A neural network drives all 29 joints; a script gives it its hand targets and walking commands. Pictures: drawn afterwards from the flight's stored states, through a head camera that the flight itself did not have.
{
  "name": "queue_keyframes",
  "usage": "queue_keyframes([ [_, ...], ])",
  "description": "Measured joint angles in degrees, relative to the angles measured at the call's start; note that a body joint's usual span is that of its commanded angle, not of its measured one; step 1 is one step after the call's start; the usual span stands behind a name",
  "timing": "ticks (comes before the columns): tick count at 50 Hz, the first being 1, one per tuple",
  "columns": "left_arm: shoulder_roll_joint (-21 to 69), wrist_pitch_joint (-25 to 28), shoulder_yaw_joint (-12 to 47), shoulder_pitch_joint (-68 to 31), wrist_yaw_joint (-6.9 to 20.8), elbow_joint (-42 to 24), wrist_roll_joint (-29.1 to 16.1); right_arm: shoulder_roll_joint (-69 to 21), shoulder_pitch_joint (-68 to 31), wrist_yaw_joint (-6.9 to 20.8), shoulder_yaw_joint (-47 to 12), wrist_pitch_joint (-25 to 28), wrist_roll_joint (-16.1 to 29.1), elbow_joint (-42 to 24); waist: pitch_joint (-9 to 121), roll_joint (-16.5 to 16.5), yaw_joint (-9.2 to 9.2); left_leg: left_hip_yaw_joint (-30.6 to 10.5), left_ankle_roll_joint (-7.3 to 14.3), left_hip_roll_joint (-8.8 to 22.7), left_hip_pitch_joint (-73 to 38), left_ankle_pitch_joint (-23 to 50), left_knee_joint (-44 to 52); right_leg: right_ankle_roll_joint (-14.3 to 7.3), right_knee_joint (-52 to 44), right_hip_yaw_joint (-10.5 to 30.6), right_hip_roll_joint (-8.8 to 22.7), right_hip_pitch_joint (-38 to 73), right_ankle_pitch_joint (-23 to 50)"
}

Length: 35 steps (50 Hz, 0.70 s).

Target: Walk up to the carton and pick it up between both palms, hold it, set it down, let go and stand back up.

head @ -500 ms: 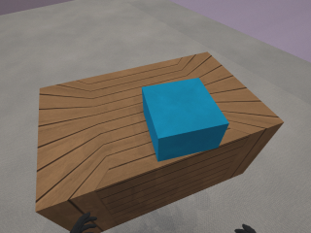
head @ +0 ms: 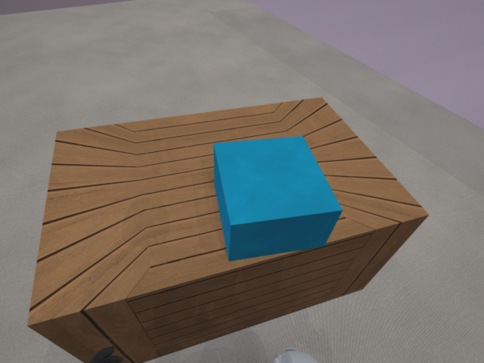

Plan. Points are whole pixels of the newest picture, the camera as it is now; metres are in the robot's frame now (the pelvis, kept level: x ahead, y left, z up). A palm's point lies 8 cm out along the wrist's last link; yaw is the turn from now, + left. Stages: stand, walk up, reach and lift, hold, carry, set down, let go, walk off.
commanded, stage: walk up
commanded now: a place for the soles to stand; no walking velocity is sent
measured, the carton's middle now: (268, 194) +0.57 -0.06 -0.12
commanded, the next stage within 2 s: none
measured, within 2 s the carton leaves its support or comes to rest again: neither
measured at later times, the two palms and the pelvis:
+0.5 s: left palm out of the picture +0.12 +0.13 -0.14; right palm (442, 351) +0.19 -0.35 -0.10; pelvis +0.05 -0.13 -0.02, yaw +8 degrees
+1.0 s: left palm out of the picture +0.11 +0.11 -0.11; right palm (431, 323) +0.24 -0.36 -0.11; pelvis +0.07 -0.16 +0.00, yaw +17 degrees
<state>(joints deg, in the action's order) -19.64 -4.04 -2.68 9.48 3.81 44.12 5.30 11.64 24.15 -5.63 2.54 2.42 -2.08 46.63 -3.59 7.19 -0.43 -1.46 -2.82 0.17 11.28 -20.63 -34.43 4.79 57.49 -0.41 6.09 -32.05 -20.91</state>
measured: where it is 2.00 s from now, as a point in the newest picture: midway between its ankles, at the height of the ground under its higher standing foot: outside the picture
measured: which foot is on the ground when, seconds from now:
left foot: down 0.00-0.16, up 0.18-0.36, down 0.38-1.00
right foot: up 0.00-0.12, down 0.14-1.00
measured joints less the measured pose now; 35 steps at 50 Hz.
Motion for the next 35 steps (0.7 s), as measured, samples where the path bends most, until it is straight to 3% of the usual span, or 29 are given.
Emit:
queue_keyframes([
  [3,0.7,-0.2,0.1,-1.1,0.4,-1.0,-0.5,0.8,0.8,0.1,1.2,0.6,-0.6,-0.8,-1.1,0.4,-0.97,-0.8,-1.7,1.4,-0.2,-1.4,-1.1,-0.1,-2.5,1.4,1.9,-0.4,-0.1],
  [6,2.3,0.5,0.5,-2.4,0.8,-2.3,-1.2,1.9,0.2,0.6,1.7,0.4,-1.5,-2.4,-2.1,-0.9,-1.61,-2.6,-3.2,3.9,0.9,-4.4,-5.0,-1.6,-11.3,2.0,2.5,3.5,3.2],
  [8,4.2,1.3,0.5,-3.2,0.7,-2.7,-1.5,3.0,-1.7,1.1,1.9,-0.1,-1.7,-3.3,-3.6,-3.9,-1.55,-5.6,-1.0,6.4,3.7,-6.9,-12.2,-1.9,-12.0,-0.6,0.4,4.7,7.4],
  [10,5.7,1.5,1.0,-3.2,0.2,-3.1,-2.3,3.1,-3.9,1.1,1.8,-0.9,-1.0,-4.5,-4.9,-4.9,-1.10,-7.8,1.3,4.2,8.0,-14.3,-22.2,-2.7,-8.6,-2.3,0.0,4.2,4.4],
  [12,7.0,0.8,1.6,-2.9,-0.7,-2.9,-3.1,3.0,-5.8,0.7,1.4,-1.4,-0.2,-5.9,-5.9,-5.6,0.21,-6.4,2.5,1.5,12.0,-17.8,-30.6,-3.6,-8.6,-3.4,-0.2,5.1,3.1],
  [14,7.7,0.3,2.0,-2.2,-1.5,-3.1,-3.5,2.9,-7.5,0.6,1.0,-1.3,0.4,-7.0,-6.5,-6.4,1.29,-3.6,2.8,-0.3,14.6,-17.6,-32.8,-4.4,-10.5,-5.0,-0.3,6.7,4.8],
  [17,7.2,-0.1,2.2,-1.1,-2.3,-2.7,-3.2,2.0,-8.4,1.1,0.4,-0.7,1.0,-8.2,-5.9,-6.8,2.17,1.4,3.2,-1.5,14.6,-13.2,-25.2,-5.0,-11.8,-7.4,-0.7,8.2,3.8],
  [19,6.4,-0.4,2.2,-0.4,-2.8,-2.1,-3.2,1.3,-7.5,1.7,0.0,-0.3,1.2,-9.0,-4.5,-6.7,2.05,3.7,3.6,-2.0,11.2,-5.7,-14.9,-5.4,-10.9,-9.0,-0.7,8.4,2.6],
  [21,5.1,-0.5,2.1,-0.3,-3.2,-1.2,-3.4,-0.3,-7.3,2.4,-0.2,-0.3,1.1,-8.9,-4.2,-4.4,2.00,3.9,5.7,-3.4,9.8,-0.2,-13.0,-5.6,-8.7,-8.9,0.4,8.7,0.6],
  [24,4.7,-0.5,2.3,1.5,-3.6,0.1,-4.3,-1.5,-7.0,3.0,-1.0,-1.2,1.6,-9.1,-1.6,-3.2,1.42,3.3,6.3,-3.1,9.4,-1.4,-12.8,-5.0,-7.3,-7.2,-1.4,8.7,-7.9],
  [25,4.7,-0.3,2.2,2.0,-3.6,0.4,-4.3,-1.5,-7.2,3.2,-1.1,-1.5,1.8,-9.0,-0.8,-3.1,1.24,3.0,6.1,-2.9,9.2,-1.5,-12.2,-5.1,-8.1,-7.2,-1.9,9.0,-7.8],
  [28,5.5,1.4,2.4,2.8,-3.6,1.1,-4.2,-1.1,-8.7,3.8,-1.6,-1.8,1.7,-8.7,0.2,-3.5,0.81,1.5,4.8,-2.4,8.4,-0.5,-9.9,-6.8,-14.2,-8.4,-2.9,11.3,3.7],
  [35,6.6,3.4,3.7,2.7,-3.8,2.0,-4.9,-0.5,-11.5,5.1,-2.1,-1.2,1.7,-6.9,1.7,-5.6,0.67,-2.0,3.4,-2.5,6.9,2.9,-3.6,-8.3,-20.7,-11.7,-3.4,14.1,3.9],
])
